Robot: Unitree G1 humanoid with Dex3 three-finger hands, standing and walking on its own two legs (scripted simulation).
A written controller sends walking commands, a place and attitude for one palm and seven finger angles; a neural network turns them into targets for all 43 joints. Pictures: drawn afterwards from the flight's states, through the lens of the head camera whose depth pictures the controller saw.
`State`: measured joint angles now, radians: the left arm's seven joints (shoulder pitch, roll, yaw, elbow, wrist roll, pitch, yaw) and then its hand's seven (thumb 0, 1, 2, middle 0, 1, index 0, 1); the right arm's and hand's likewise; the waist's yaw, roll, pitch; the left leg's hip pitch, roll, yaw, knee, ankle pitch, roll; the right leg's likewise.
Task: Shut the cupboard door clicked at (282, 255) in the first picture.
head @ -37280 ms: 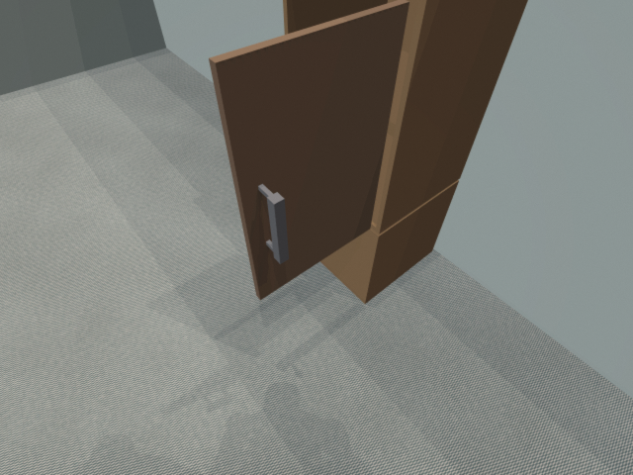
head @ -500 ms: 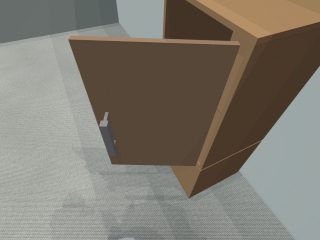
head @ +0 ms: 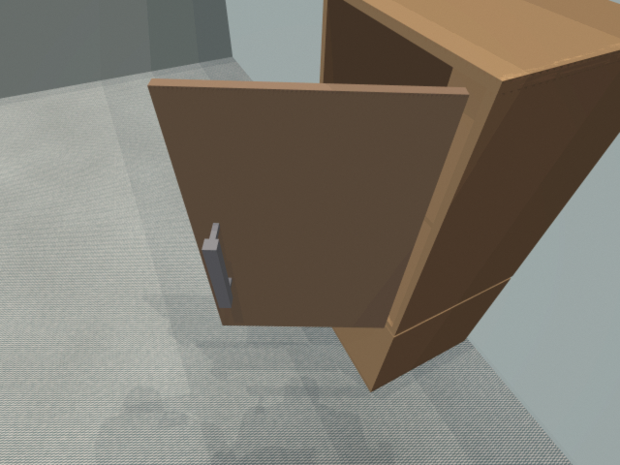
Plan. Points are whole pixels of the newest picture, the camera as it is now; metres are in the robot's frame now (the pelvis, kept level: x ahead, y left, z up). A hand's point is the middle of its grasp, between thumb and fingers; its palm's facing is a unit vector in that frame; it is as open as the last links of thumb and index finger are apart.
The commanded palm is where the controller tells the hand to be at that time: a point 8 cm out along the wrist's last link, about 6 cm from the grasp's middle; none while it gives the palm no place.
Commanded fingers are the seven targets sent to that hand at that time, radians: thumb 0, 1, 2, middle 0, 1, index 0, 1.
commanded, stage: come to a stop and stand still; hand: left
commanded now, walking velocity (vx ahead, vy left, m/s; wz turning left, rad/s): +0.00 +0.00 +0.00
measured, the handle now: (221, 267) +0.44 +0.19 -0.07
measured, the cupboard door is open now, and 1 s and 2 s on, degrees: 63 63 63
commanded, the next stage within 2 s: look again from close up in 1.14 s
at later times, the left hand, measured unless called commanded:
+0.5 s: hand out of the picture +0.01 +0.17 -0.16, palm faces -0.01 -0.98 -0.19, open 7.4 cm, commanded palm none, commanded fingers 0.00 0.90 0.90 -0.20 -0.30 -0.20 -0.30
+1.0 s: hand out of the picture +0.06 +0.16 -0.16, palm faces +0.00 -0.98 -0.19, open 7.4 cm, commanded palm none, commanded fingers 0.00 0.90 0.90 -0.20 -0.30 -0.20 -0.30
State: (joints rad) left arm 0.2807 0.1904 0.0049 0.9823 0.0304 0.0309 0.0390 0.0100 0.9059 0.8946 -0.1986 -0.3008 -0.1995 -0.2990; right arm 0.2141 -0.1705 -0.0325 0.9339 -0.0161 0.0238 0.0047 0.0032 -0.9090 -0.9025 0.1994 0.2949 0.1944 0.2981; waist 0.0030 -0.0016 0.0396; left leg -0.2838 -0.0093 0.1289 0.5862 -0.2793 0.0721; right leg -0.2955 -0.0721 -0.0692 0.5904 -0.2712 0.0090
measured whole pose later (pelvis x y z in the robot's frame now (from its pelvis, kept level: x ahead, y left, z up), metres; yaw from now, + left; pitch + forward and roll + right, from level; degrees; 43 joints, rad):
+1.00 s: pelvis +0.05 -0.02 +0.01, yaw +0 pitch +0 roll +0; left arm 0.26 0.17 -0.02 1.10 0.02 -0.02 0.03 0.01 0.91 0.89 -0.20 -0.30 -0.20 -0.30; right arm 0.24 -0.16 0.01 1.14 -0.01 -0.02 -0.02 0.01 -0.92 -0.90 0.20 0.29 0.19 0.30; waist 0.00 -0.02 0.04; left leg -0.15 -0.01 0.11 0.41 -0.25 0.04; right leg -0.17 -0.03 -0.03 0.43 -0.25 0.01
